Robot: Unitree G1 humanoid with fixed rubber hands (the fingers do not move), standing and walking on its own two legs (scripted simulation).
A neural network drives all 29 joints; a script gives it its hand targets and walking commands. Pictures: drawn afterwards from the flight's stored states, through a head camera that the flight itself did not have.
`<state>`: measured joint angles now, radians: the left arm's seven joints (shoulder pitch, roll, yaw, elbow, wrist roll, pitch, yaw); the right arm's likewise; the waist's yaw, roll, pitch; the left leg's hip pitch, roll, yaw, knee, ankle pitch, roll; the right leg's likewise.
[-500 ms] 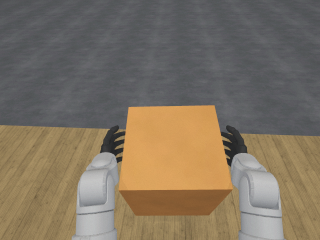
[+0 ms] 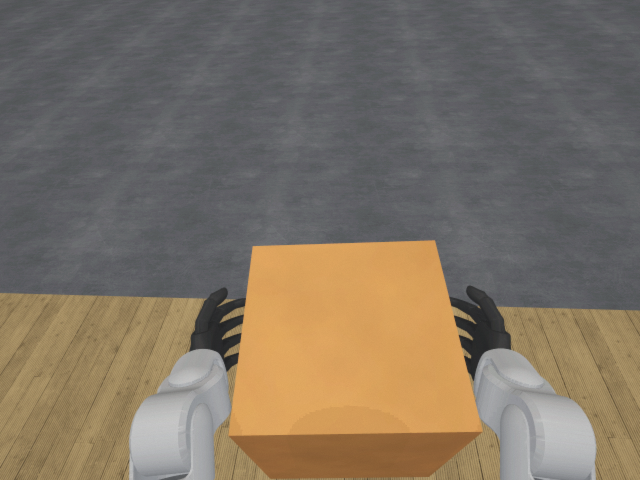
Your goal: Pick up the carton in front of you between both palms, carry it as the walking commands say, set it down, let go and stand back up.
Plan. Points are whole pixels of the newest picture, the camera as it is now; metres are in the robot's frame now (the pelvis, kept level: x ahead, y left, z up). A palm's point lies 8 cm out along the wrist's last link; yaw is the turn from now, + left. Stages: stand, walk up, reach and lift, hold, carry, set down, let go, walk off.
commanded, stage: carry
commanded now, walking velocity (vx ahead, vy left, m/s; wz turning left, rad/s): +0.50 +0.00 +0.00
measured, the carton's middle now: (346, 368) +0.25 +0.00 +0.02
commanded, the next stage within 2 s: none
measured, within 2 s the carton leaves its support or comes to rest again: neither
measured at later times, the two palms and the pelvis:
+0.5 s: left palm (242, 173) +0.58 +0.17 +0.08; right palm (419, 169) +0.56 -0.14 +0.09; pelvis +0.33 +0.03 +0.00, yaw -3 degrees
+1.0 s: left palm (278, 75) +0.97 +0.14 +0.09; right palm (405, 73) +0.97 -0.17 +0.08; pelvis +0.60 -0.01 +0.00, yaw -1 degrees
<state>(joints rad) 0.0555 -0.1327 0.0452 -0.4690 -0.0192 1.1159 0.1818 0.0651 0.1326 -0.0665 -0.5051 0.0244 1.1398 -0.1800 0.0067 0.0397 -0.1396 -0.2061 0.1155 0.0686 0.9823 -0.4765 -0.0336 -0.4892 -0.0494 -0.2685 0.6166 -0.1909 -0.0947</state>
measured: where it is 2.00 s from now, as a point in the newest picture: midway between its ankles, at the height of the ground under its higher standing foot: (337, 355)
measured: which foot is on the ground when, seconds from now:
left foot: up 0.00-0.40, down 0.42-0.86, up 0.88-1.00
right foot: down 0.00-0.46, up 0.48-0.84, down 0.86-1.00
